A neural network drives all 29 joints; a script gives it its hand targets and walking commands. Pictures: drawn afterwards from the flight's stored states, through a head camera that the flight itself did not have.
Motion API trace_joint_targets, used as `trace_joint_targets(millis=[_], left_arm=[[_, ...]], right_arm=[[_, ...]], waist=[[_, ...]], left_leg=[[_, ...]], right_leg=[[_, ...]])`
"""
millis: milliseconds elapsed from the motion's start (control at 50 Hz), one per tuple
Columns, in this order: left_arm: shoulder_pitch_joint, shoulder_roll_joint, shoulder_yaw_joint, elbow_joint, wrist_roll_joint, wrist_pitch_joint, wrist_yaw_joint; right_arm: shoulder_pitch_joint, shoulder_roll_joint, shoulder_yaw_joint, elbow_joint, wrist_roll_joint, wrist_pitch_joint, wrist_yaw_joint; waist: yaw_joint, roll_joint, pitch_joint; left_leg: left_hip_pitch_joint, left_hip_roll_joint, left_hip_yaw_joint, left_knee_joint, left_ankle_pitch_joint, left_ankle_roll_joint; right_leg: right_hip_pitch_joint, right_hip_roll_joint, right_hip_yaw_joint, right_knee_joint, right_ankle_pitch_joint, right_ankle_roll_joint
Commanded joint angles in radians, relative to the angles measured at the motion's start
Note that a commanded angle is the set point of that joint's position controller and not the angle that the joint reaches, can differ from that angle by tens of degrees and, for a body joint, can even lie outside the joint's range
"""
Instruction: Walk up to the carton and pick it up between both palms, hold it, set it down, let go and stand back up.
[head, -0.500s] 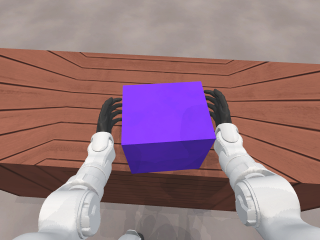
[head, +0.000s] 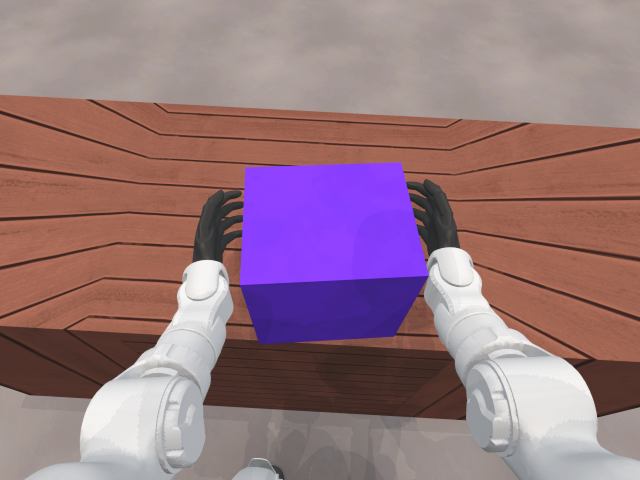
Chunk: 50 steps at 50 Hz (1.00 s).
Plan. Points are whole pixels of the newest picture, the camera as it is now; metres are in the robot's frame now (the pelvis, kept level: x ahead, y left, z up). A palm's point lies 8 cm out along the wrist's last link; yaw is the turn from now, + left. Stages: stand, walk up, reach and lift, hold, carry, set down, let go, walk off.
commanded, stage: reach and lift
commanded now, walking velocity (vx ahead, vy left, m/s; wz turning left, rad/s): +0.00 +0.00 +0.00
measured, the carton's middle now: (325, 259) +0.42 +0.06 -0.02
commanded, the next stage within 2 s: none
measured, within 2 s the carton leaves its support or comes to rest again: leaves its support in 1.56 s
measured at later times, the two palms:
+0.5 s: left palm (215, 258) +0.38 +0.20 +0.01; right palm (442, 253) +0.43 -0.09 +0.02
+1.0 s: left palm (215, 259) +0.38 +0.20 +0.01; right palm (442, 255) +0.43 -0.09 +0.02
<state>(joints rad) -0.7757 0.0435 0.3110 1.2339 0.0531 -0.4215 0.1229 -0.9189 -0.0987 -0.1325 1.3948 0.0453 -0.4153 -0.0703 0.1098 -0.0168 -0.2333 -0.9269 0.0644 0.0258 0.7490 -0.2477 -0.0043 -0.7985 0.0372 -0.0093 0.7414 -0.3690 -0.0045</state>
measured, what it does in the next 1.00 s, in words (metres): stands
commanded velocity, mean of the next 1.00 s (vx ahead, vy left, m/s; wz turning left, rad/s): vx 0.00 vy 0.00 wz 0.00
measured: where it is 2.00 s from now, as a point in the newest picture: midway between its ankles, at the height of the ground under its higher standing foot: outside the picture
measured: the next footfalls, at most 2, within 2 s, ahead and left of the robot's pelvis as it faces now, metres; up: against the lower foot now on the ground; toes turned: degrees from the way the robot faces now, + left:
none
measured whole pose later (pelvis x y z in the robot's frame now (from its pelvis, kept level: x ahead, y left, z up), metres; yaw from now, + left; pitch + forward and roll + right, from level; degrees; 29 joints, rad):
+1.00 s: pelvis +0.02 -0.01 +0.02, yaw +0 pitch +22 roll -1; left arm -0.64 -0.03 0.53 1.15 0.28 -0.54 0.10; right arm -0.76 0.02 -0.46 1.33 -0.37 -0.62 -0.12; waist 0.09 -0.03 -0.17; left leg -0.74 0.07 0.05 0.55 -0.19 -0.01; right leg -0.61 0.03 -0.02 0.53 -0.30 -0.02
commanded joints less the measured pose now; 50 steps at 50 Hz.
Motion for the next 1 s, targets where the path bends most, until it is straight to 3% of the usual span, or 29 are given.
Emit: trace_joint_targets(millis=[0, 40, 60, 100, 160, 280, 480, 660, 780, 980], left_arm=[[-0.431, -0.202, -0.055, -0.151, 0.114, -0.048, -0.075], [-0.457, -0.435, -0.08, -0.109, 0.211, -0.055, -0.131], [-0.46, -0.49, -0.086, -0.083, 0.244, -0.063, -0.147], [-0.43, -0.519, -0.072, -0.055, 0.293, -0.075, -0.151], [-0.396, -0.507, -0.032, -0.056, 0.333, -0.089, -0.144], [-0.34, -0.495, 0.004, -0.061, 0.361, -0.097, -0.141], [-0.299, -0.513, -0.017, -0.079, 0.354, -0.102, -0.145], [-0.276, -0.514, -0.01, -0.074, 0.352, -0.109, -0.159], [-0.272, -0.52, -0.019, -0.073, 0.348, -0.113, -0.158], [-0.328, -0.573, -0.065, -0.09, 0.343, -0.175, -0.141]], right_arm=[[-0.44, 0.272, 0.006, -0.163, -0.154, -0.052, 0.06], [-0.428, 0.542, -0.034, -0.145, -0.318, -0.067, 0.12], [-0.408, 0.593, -0.072, -0.129, -0.382, -0.076, 0.143], [-0.366, 0.617, -0.128, -0.11, -0.464, -0.091, 0.157], [-0.332, 0.622, -0.167, -0.096, -0.521, -0.109, 0.156], [-0.285, 0.644, -0.157, -0.086, -0.547, -0.122, 0.151], [-0.253, 0.665, -0.131, -0.064, -0.543, -0.149, 0.134], [-0.228, 0.69, -0.101, -0.053, -0.542, -0.166, 0.119], [-0.227, 0.694, -0.095, -0.051, -0.541, -0.175, 0.116], [-0.287, 0.687, -0.081, -0.043, -0.569, -0.285, 0.104]], waist=[[0.021, 0.003, -0.589], [0.021, 0.009, -0.517], [0.016, 0.023, -0.501], [0.01, 0.024, -0.484], [0.008, 0.001, -0.461], [0.015, -0.01, -0.453], [0.011, 0.006, -0.425], [0.009, -0.012, -0.401], [0.008, -0.011, -0.403], [0.001, 0.002, -0.493]], left_leg=[[0.577, -0.041, 0.064, -0.002, 0.522, -0.057], [0.623, -0.038, 0.073, -0.041, 0.492, -0.052], [0.643, -0.034, 0.078, -0.058, 0.48, -0.054], [0.664, -0.031, 0.085, -0.072, 0.502, -0.055], [0.644, -0.032, 0.087, -0.09, 0.543, -0.046], [0.617, -0.036, 0.098, -0.113, 0.556, -0.026], [0.632, -0.037, 0.094, -0.119, 0.587, -0.028], [0.587, -0.041, 0.095, -0.146, 0.544, -0.017], [0.589, -0.037, 0.096, -0.153, 0.541, -0.016], [0.632, -0.024, 0.096, -0.15, 0.606, -0.04]], right_leg=[[0.185, 0.005, -0.039, -0.114, 0.367, 0.029], [0.186, 0.003, -0.062, -0.156, 0.324, 0.016], [0.179, 0.006, -0.068, -0.172, 0.298, 0.002], [0.195, 0.009, -0.072, -0.189, 0.32, -0.011], [0.254, 0.008, -0.069, -0.194, 0.388, -0.005], [0.321, 0.002, -0.056, -0.199, 0.448, 0.005], [0.324, 0.001, -0.057, -0.211, 0.486, 0.007], [0.385, -0.012, -0.047, -0.209, 0.569, 0.025], [0.378, -0.01, -0.049, -0.218, 0.552, 0.022], [0.364, 0.001, -0.074, -0.217, 0.633, 0.021]])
